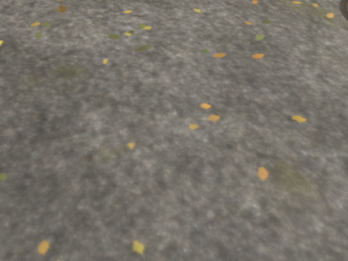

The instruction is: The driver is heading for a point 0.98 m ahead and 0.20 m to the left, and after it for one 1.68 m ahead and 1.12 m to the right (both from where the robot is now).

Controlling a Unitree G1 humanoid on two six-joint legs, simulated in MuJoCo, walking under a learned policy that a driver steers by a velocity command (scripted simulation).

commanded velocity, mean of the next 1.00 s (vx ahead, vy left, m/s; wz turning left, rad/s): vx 0.50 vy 0.00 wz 0.26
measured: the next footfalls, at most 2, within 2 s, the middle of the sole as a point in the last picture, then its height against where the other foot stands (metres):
right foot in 0.46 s outside the picture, level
left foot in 1.00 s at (145, 207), level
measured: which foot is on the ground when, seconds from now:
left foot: down 0.00-0.48, up 0.50-0.98, down 1.00-1.00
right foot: up 0.00-0.44, down 0.46-1.00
